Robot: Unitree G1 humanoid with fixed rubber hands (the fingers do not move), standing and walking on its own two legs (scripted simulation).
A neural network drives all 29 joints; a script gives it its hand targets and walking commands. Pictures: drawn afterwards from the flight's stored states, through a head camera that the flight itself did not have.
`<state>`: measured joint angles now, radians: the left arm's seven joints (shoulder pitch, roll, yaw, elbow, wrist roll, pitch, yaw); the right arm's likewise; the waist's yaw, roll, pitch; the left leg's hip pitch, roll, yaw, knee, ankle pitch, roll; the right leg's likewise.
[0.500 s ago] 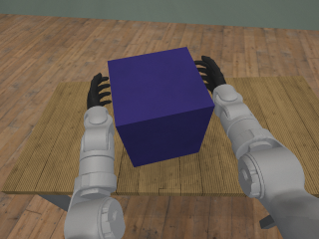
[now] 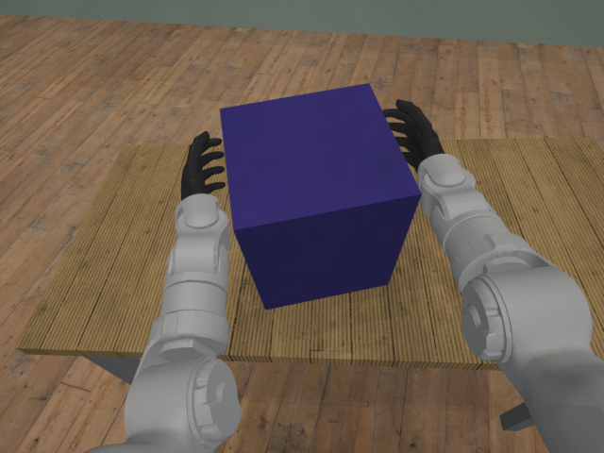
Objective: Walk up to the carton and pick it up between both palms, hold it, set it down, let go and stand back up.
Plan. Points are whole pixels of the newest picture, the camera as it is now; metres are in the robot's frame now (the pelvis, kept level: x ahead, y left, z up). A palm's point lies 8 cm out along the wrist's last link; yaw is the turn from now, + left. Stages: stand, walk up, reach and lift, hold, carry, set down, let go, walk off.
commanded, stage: set down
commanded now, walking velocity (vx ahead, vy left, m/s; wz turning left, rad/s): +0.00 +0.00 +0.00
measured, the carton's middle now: (312, 206) +0.46 +0.07 +0.05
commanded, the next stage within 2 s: none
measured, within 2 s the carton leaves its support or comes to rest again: rests again in 0.28 s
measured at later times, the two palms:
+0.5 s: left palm (199, 194) +0.40 +0.21 +0.12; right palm (422, 155) +0.50 -0.07 +0.13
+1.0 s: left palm (200, 196) +0.41 +0.22 +0.12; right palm (420, 155) +0.50 -0.07 +0.13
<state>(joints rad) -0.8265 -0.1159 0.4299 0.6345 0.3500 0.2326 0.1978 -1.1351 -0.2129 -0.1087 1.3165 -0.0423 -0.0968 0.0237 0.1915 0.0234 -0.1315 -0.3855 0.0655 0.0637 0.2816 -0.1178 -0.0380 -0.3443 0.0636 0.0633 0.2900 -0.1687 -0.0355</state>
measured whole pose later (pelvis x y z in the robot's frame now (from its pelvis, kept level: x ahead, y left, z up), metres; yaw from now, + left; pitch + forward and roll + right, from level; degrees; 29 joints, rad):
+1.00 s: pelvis +0.00 +0.00 +0.00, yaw +0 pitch +16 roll +0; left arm -0.85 -0.12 0.48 0.70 0.35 0.11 0.20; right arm -1.18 -0.23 -0.20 1.35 -0.14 -0.13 0.07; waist 0.20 0.02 -0.14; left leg -0.45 0.07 0.06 0.29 -0.11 -0.04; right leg -0.41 0.06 0.06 0.29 -0.16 -0.04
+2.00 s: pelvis -0.02 +0.00 +0.00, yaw +0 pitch +14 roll +0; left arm -0.68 -0.14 0.39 0.62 0.19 0.19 0.25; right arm -1.10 -0.32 -0.09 1.29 0.21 -0.03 0.14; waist 0.20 0.02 -0.14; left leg -0.47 0.07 0.06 0.34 -0.11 -0.04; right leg -0.42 0.07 0.06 0.33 -0.15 -0.04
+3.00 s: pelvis -0.04 +0.00 +0.00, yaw +0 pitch +11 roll +0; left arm -0.22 -0.14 0.18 0.19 0.13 0.24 0.25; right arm -0.66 -0.49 0.05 1.03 0.43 -0.11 0.27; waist 0.20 0.02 -0.14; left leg -0.41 0.08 0.06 0.33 -0.10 -0.04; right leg -0.38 0.08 0.06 0.34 -0.15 -0.04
